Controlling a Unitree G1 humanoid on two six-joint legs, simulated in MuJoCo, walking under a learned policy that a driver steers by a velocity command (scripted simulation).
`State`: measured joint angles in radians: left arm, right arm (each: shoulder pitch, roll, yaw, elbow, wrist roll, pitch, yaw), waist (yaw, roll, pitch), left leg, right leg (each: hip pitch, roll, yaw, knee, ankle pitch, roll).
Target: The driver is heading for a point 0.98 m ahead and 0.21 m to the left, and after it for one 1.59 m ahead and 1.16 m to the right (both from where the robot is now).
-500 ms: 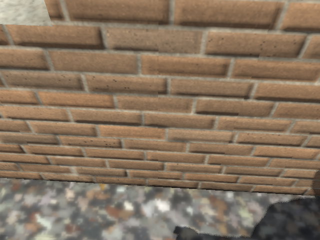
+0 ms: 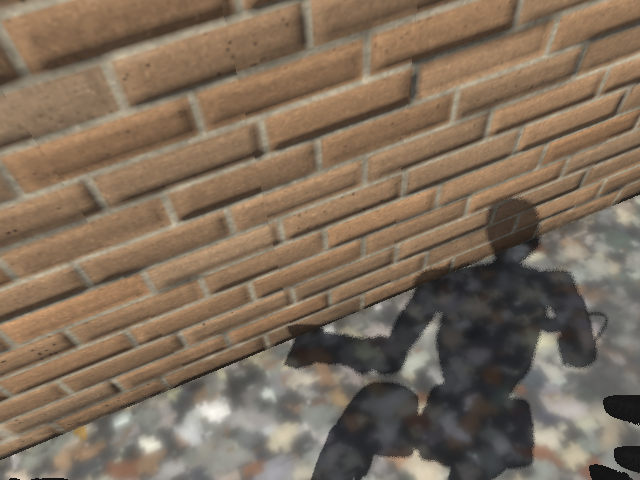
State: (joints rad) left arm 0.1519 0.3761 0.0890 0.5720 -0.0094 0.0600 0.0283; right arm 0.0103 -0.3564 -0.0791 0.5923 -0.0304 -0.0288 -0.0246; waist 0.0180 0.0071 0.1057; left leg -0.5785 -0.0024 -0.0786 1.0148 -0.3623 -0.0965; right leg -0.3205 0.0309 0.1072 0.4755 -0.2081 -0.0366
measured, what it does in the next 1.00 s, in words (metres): steps on the spot, turning left: left foot, then right foot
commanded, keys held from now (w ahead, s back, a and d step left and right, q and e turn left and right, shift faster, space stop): w+e+shift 0.04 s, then w+shift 0.10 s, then w+q+shift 0.86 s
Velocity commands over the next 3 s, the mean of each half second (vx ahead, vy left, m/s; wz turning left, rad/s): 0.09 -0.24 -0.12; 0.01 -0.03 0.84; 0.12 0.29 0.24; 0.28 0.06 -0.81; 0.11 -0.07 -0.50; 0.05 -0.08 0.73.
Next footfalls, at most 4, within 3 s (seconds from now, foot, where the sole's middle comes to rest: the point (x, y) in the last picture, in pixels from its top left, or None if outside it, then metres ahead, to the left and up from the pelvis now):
0.18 left None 0.11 0.14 -0.78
0.48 right None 0.04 -0.22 -0.78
0.98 left None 0.02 0.04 -0.78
1.24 right None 0.16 -0.14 -0.78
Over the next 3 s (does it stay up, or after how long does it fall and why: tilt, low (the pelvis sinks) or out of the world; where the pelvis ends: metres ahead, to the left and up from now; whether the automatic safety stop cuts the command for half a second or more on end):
stays up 0.11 -0.05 0.00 its command is cut before an obstacle from the start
